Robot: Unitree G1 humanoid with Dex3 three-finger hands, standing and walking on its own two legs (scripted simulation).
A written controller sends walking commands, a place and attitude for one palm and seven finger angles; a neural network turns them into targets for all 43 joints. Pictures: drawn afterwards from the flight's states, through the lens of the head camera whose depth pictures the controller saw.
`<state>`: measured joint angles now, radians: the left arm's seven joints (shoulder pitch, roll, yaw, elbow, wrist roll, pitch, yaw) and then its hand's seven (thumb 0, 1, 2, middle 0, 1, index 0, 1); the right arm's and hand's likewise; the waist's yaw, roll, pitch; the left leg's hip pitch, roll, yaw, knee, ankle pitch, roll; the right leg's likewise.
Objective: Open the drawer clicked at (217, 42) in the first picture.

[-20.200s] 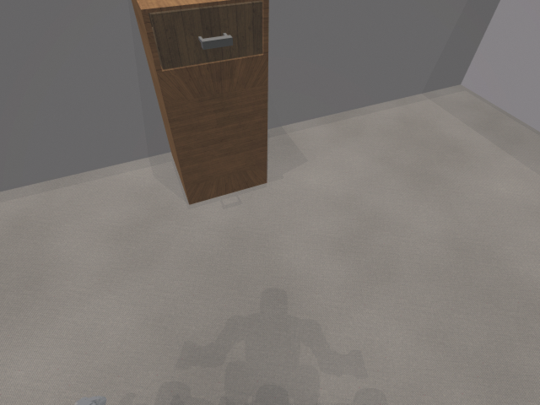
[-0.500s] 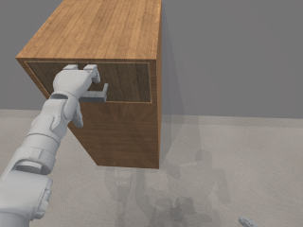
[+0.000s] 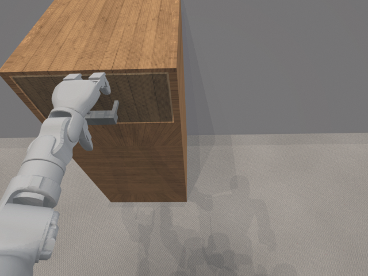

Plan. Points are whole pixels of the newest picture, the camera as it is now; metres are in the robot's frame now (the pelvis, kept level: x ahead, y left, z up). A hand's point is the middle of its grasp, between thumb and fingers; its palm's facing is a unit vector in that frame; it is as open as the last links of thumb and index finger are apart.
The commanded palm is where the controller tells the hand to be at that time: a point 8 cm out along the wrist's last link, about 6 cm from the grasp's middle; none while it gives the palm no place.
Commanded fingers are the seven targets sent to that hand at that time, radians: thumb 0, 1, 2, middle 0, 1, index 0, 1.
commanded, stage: re-aim the fingers above the handle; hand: left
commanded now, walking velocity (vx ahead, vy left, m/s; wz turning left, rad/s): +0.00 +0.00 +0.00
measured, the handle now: (97, 111) +0.51 +0.25 +0.03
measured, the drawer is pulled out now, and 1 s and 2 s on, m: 0.00 0.00 0.00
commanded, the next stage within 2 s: lower the fingers behind the handle in 1.56 s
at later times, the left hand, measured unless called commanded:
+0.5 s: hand (88, 108) +0.46 +0.23 +0.10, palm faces -0.01 +0.00 -1.00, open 13.8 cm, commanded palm +0.43 +0.24 +0.15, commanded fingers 0.00 -0.50 0.30 -0.30 -1.20 -0.30 -1.20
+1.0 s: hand (88, 114) +0.44 +0.23 +0.10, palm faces -0.03 -0.01 -1.00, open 13.8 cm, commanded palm +0.43 +0.24 +0.15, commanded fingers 0.00 -0.50 0.30 -0.30 -1.20 -0.30 -1.20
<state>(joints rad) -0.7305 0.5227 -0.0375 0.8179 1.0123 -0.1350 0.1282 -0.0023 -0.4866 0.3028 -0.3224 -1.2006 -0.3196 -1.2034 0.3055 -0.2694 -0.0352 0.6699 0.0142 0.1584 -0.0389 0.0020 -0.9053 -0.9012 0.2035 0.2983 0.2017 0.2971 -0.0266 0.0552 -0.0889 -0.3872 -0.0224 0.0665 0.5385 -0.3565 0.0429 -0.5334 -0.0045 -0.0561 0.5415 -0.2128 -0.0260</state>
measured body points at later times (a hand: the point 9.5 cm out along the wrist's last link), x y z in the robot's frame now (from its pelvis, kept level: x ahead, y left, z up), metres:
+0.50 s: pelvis +0.00 +0.00 +0.00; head +0.06 -0.02 +0.45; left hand +0.45 +0.23 +0.15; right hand +0.09 -0.26 -0.13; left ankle -0.06 +0.09 -0.73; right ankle +0.02 -0.11 -0.73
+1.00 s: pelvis +0.00 -0.01 +0.00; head +0.05 -0.03 +0.45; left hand +0.44 +0.23 +0.15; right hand +0.10 -0.27 -0.14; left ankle -0.06 +0.09 -0.73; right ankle +0.03 -0.11 -0.73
